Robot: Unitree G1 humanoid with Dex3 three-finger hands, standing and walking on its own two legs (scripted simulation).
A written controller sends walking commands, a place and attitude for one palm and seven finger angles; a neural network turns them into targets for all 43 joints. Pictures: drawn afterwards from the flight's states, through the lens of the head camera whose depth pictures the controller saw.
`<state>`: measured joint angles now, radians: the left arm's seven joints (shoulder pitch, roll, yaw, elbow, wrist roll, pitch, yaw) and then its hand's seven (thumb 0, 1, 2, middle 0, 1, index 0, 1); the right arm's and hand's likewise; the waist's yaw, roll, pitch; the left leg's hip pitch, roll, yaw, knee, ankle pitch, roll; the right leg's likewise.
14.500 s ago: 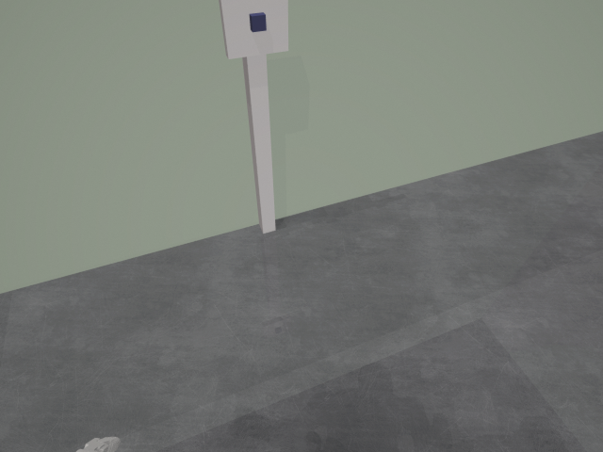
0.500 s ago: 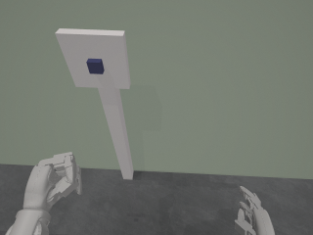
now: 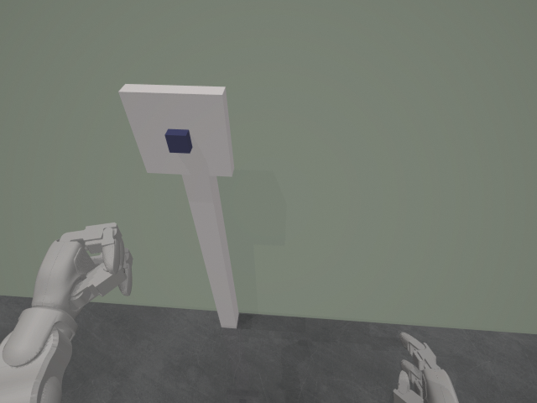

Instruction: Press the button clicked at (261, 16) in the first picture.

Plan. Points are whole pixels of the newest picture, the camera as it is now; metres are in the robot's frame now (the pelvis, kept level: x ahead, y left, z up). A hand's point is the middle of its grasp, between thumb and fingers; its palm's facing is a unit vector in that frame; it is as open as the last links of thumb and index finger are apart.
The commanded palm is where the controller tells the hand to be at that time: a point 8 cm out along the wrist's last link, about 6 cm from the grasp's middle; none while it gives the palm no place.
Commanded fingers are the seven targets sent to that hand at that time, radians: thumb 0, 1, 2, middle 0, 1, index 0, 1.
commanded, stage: raise the hand and make a fist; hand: left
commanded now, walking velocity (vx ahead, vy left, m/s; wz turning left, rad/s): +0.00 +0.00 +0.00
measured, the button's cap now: (179, 140) +0.52 +0.22 +0.13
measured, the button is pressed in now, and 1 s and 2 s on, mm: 0 0 0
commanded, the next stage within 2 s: aim a knuckle at the button in 0.34 s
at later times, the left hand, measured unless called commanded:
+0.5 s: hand (124, 289) +0.21 +0.20 +0.13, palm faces +0.07 -1.00 -0.05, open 3.1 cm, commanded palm +0.20 +0.25 +0.13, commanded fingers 0.00 0.90 0.90 -1.30 -1.50 -1.30 -1.50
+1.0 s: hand (155, 230) +0.32 +0.20 +0.12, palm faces +0.05 -1.00 -0.02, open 3.1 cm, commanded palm +0.29 +0.25 +0.12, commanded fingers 0.00 0.90 0.90 -1.30 -1.50 -1.30 -1.50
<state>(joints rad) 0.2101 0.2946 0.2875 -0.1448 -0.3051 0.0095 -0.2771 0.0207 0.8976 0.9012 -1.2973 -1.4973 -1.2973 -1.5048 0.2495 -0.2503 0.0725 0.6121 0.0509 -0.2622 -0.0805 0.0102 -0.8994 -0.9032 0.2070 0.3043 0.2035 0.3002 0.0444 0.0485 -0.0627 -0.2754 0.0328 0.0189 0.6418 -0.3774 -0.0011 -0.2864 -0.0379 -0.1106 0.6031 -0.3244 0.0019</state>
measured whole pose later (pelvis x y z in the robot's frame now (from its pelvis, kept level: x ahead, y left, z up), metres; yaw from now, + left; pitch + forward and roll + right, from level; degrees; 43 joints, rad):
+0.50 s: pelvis -0.02 -0.01 +0.00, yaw +0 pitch -2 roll -1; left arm 0.21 0.27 0.27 -0.10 -0.29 -0.01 -0.26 0.02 0.90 0.90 -1.30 -1.50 -1.30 -1.50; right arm 0.24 -0.25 0.07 0.63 0.05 -0.29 -0.09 0.01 -0.90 -0.90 0.21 0.30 0.20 0.30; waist 0.05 0.05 -0.04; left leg -0.24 0.04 0.02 0.60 -0.33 -0.01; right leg -0.25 -0.03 -0.11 0.57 -0.28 -0.01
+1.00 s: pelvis -0.02 -0.01 +0.00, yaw -2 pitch +1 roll +0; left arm -0.20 0.31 0.30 0.34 -0.25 -0.06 -0.26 0.02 0.90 0.90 -1.30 -1.50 -1.30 -1.50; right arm 0.25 -0.27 0.05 0.65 0.05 -0.23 -0.10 0.01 -0.90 -0.90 0.21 0.30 0.20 0.30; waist 0.01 0.03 -0.02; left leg -0.29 0.04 0.04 0.59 -0.32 -0.01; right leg -0.33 -0.03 -0.08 0.59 -0.28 -0.01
